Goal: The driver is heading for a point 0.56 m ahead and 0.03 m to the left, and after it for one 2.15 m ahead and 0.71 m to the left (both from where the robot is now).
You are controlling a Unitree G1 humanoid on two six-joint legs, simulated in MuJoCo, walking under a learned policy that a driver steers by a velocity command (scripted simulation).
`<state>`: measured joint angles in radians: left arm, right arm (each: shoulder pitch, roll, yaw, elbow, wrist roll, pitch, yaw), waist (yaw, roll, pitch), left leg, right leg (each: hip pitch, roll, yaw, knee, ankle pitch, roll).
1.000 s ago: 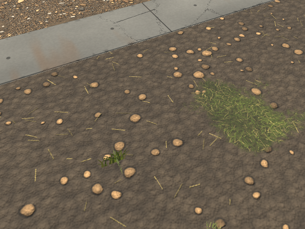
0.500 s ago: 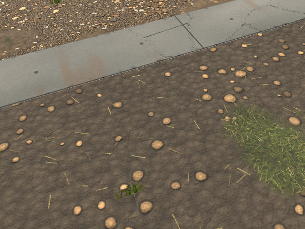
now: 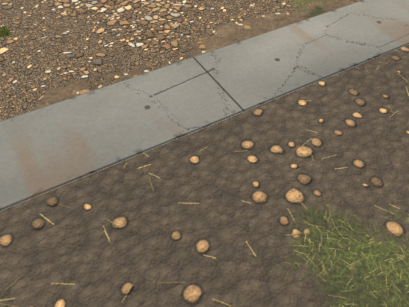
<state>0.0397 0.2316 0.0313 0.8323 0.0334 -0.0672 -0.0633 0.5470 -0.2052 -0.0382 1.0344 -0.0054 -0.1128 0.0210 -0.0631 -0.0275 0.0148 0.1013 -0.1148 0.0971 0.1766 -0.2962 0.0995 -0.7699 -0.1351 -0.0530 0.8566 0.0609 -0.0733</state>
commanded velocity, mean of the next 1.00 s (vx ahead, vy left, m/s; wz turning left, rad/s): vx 1.00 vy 0.00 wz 0.44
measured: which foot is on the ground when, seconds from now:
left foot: down 0.00-0.18, up 0.20-0.62, down 0.64-1.00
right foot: up 0.00-0.14, down 0.16-0.64, up 0.66-1.00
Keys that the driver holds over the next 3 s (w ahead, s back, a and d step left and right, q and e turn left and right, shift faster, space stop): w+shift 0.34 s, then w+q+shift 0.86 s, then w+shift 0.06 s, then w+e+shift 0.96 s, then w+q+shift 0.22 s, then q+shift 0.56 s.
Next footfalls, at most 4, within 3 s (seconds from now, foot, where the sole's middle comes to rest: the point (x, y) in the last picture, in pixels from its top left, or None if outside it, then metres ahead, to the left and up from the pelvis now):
0.16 right None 0.37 -0.07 -0.77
0.64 left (176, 223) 0.82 0.08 -0.77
1.06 right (174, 130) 1.29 0.08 -0.77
1.48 left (79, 114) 1.42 0.52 -0.77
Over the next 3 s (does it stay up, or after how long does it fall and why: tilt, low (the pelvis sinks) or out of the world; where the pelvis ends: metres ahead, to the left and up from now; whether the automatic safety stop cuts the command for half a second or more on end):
stays up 2.42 0.80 -0.18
